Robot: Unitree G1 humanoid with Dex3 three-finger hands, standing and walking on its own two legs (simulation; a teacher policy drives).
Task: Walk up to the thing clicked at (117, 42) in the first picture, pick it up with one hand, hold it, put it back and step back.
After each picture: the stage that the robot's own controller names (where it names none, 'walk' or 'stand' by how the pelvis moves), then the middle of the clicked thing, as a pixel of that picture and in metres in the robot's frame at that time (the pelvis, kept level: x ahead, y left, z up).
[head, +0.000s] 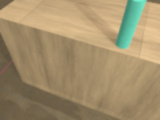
stand; (128, 24) +0.64 -0.20 +0.07
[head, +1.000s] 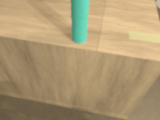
walk; (79, 16) +0.62 +0.05 +0.09
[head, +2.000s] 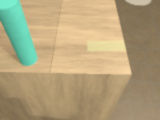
stand; (19, 36) +0.47 +0.23 +0.11
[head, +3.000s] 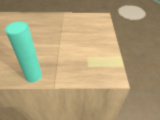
walk; (26, 55) +0.45 +0.22 +0.07
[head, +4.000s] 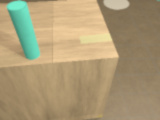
stand; (25, 33) +0.56 +0.26 +0.08
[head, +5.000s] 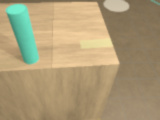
stand; (25, 37) +0.54 +0.24 +0.07
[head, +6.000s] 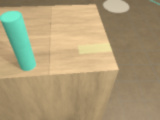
stand; (20, 44) +0.50 +0.25 +0.06
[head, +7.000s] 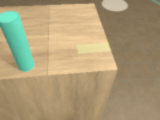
stand; (18, 45) +0.50 +0.26 +0.06
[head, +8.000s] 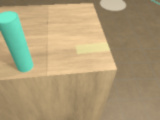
stand; (17, 45) +0.49 +0.26 +0.06
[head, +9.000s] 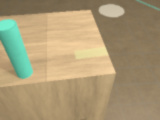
rise first; (16, 52) +0.47 +0.28 +0.07
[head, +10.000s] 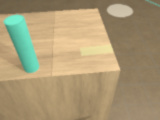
go down; (24, 47) +0.50 +0.27 +0.07
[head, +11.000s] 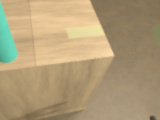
go down; out of the picture +0.47 +0.25 +0.10
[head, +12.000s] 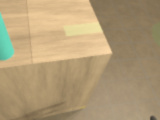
approach; out of the picture +0.48 +0.26 +0.11
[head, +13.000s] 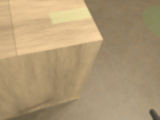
close; out of the picture +0.49 +0.28 +0.14
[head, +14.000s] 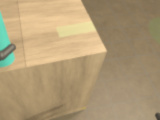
lift; out of the picture +0.46 +0.24 +0.15
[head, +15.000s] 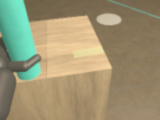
lift; (17, 36) +0.34 +0.17 +0.27
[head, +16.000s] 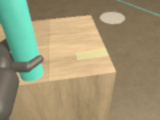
hold; (21, 37) +0.35 +0.18 +0.26
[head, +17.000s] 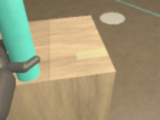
hold; (17, 37) +0.35 +0.18 +0.26
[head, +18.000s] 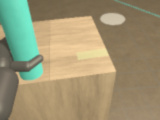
crouch; (20, 36) +0.34 +0.17 +0.27
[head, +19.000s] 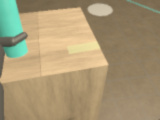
crouch; (5, 15) +0.45 +0.22 +0.25
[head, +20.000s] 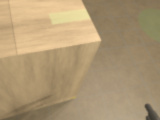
lower; out of the picture +0.50 +0.28 +0.13
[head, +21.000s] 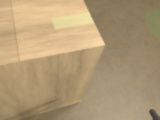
lower; out of the picture +0.48 +0.27 +0.13
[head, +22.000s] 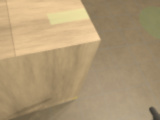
lower; out of the picture +0.50 +0.28 +0.14
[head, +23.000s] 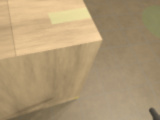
lower; out of the picture +0.50 +0.28 +0.14
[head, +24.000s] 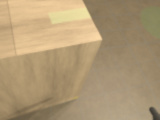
loosen; out of the picture +0.50 +0.28 +0.14
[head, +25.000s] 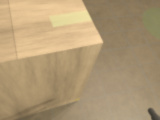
withdraw; out of the picture +0.48 +0.28 +0.14
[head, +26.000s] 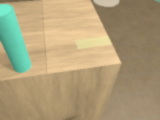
sink last; (13, 43) +0.46 +0.26 +0.11
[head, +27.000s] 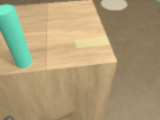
stand; (15, 40) +0.49 +0.29 +0.10
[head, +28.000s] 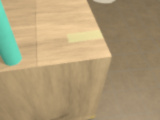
stand; (2, 35) +0.49 +0.29 +0.12
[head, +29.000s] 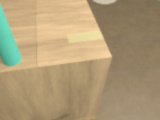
stand; (1, 35) +0.49 +0.28 +0.12
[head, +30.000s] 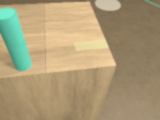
stand; (15, 43) +0.48 +0.27 +0.08
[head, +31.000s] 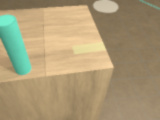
stand; (15, 48) +0.49 +0.27 +0.06
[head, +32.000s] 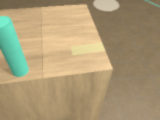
stand; (11, 50) +0.47 +0.28 +0.06
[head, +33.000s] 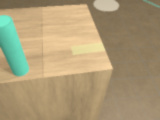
walk; (12, 49) +0.47 +0.28 +0.06
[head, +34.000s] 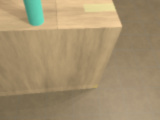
walk; out of the picture +0.67 +0.22 +0.08
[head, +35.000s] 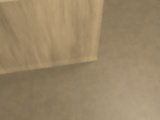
walk; out of the picture +1.00 +0.32 +0.09
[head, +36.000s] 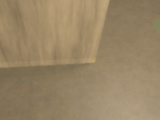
walk; out of the picture +1.14 +0.22 +0.08
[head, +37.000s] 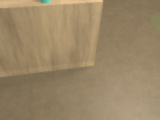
stand; out of the picture +1.09 +0.26 +0.06
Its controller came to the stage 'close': yes
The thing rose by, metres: 0.20
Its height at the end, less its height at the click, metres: +0.00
